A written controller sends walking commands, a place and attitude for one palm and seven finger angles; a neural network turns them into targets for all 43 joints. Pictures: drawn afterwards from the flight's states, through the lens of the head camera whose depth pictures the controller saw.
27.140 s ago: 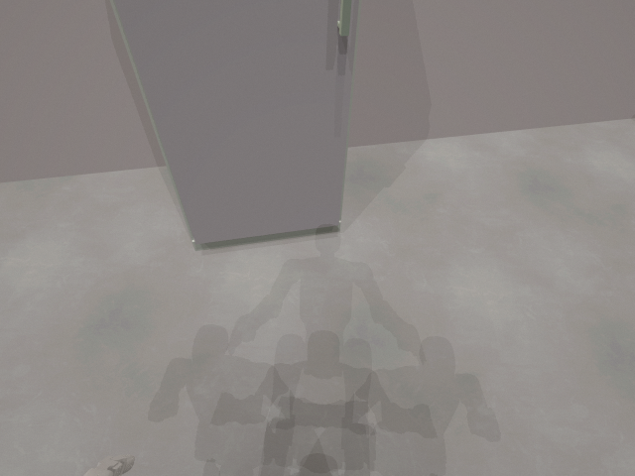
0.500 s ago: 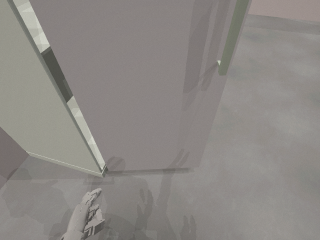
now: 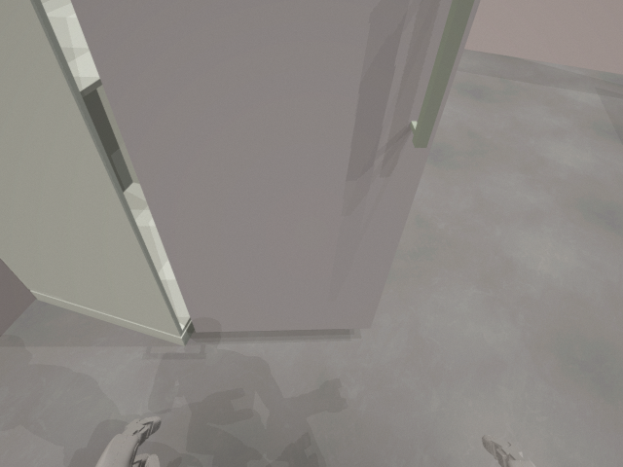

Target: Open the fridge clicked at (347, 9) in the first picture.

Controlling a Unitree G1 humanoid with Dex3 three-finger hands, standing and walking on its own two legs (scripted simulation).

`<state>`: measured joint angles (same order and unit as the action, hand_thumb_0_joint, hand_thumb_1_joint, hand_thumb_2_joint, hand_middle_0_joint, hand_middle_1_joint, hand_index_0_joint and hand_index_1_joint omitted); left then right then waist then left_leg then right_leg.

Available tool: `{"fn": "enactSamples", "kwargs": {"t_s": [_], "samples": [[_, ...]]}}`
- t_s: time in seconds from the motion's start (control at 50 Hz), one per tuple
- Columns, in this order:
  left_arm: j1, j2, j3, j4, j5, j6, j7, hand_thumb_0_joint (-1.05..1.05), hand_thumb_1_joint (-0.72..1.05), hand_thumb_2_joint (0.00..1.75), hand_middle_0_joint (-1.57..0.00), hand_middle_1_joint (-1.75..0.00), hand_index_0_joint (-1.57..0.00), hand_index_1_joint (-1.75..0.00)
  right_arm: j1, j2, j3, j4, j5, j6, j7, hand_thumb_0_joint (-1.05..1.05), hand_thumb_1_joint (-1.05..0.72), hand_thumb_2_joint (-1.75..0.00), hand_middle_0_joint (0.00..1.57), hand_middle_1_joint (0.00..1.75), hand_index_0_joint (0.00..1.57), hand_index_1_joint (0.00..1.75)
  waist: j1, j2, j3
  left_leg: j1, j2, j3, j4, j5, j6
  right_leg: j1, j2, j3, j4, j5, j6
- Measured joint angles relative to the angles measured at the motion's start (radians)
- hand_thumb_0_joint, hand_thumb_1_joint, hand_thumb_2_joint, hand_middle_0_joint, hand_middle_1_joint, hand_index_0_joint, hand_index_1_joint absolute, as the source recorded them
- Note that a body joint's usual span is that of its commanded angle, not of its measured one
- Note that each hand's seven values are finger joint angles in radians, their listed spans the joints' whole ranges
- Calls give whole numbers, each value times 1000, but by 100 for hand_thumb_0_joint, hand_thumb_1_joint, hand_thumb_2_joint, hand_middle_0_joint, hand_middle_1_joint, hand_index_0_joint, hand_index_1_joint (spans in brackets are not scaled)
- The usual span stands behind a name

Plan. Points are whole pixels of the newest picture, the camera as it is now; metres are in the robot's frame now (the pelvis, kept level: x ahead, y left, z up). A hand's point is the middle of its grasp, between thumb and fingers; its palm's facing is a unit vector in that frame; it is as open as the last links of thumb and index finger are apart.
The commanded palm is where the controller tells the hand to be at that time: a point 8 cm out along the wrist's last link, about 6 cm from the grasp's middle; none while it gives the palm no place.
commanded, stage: let the arm hang, fingers relaxed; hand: right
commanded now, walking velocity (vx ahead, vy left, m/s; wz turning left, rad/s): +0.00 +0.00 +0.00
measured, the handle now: (443, 45) +0.65 -0.13 +0.26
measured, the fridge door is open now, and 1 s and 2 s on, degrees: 71 71 71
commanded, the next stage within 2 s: look to check the result in 0.88 s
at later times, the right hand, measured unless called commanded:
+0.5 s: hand out of the picture -0.06 -0.17 -0.16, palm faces +0.01 +0.98 -0.20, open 7.4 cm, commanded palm none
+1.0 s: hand out of the picture +0.01 -0.17 -0.16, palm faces +0.00 +0.98 -0.19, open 7.4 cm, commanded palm none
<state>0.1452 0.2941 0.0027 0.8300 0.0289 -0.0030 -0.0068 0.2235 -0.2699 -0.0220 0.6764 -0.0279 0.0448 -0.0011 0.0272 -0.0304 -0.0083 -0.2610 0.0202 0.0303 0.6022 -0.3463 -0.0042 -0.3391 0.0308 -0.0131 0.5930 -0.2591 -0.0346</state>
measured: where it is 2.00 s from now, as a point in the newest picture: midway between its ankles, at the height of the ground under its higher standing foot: outside the picture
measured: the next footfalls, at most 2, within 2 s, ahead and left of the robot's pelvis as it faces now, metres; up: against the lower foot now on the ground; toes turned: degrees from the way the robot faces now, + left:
none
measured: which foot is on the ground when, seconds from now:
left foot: down 0.00-1.00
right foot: down 0.00-1.00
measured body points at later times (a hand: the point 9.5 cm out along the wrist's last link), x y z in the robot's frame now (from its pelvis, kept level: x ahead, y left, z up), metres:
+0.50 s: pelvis -0.01 +0.00 +0.01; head +0.01 +0.00 +0.46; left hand -0.03 +0.21 -0.15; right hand -0.05 -0.23 -0.15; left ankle -0.02 +0.12 -0.73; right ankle +0.03 -0.10 -0.73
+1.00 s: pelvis +0.00 +0.00 +0.01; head +0.02 +0.00 +0.46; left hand +0.00 +0.22 -0.15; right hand +0.01 -0.22 -0.15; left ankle -0.02 +0.12 -0.73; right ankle +0.03 -0.10 -0.73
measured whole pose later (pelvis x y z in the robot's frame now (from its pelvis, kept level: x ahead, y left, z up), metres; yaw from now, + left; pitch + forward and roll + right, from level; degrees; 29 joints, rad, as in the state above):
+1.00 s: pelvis +0.00 +0.00 +0.01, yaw +1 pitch -1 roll +1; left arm 0.26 0.15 0.01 1.11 0.02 0.01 0.03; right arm 0.26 -0.15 -0.01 1.14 -0.01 -0.01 -0.03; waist 0.01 -0.01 0.04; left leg -0.16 0.00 0.02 0.42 -0.25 0.00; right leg -0.25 0.02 -0.02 0.45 -0.19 -0.03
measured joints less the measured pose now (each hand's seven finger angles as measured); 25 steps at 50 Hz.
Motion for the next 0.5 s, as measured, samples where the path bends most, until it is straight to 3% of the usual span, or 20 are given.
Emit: {"fn": "enactSamples", "kwargs": {"t_s": [0.08,0.24,0.5], "samples": [[46,-44,-14,81,2,22,8,1,91,89,-20,-30,-20,-30,34,87,42,225,8,12,-6,1,-92,-90,20,30,20,30,1,47,40,33,-13,4,-56,35,6,29,-12,5,-44,28,7],[146,-116,-9,227,-4,44,27,1,91,89,-20,-30,-20,-30,121,83,27,427,14,-16,-13,1,-96,-90,20,30,20,30,-30,45,74,75,-37,21,-164,99,16,42,-32,24,-95,64,15],[163,-167,1,282,-8,28,34,0,91,89,-20,-30,-20,-30,112,121,24,493,14,-39,-30,1,-91,-90,20,30,20,30,-20,1,52,76,-22,-2,-163,103,3,62,-20,0,-123,76,2]]}}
